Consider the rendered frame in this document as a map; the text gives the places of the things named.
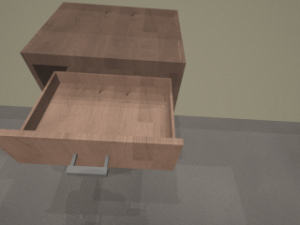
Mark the drawer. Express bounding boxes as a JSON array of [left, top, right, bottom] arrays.
[[0, 71, 184, 171]]

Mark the cabinet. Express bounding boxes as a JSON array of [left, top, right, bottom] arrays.
[[20, 2, 187, 112]]

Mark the handle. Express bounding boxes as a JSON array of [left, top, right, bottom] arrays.
[[66, 153, 110, 177]]

